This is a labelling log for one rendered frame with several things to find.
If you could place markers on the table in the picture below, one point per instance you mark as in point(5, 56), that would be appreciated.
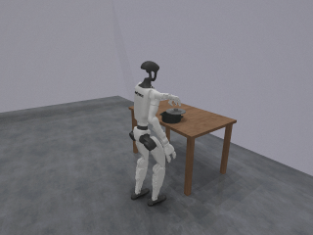
point(194, 123)

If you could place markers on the right robot hand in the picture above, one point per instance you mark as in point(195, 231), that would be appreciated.
point(169, 150)

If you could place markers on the robot left forearm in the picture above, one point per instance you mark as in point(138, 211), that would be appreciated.
point(166, 96)

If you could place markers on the robot right forearm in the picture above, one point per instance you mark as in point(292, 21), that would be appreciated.
point(159, 132)

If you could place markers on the robot torso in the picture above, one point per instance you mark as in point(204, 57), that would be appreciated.
point(141, 112)

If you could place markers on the pot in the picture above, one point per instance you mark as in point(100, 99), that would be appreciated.
point(169, 118)

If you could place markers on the lid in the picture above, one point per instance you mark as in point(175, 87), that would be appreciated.
point(172, 112)

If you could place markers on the left robot foot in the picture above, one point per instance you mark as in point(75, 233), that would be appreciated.
point(143, 192)

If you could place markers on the left robot hand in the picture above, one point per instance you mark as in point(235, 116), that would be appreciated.
point(176, 100)

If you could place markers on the robot right upper arm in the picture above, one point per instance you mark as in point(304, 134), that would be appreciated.
point(155, 98)

